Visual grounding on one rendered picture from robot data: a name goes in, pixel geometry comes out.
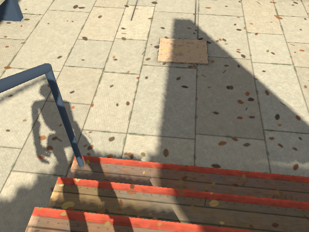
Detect stairs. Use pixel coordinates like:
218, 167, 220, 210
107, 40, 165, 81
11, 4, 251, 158
25, 155, 309, 232

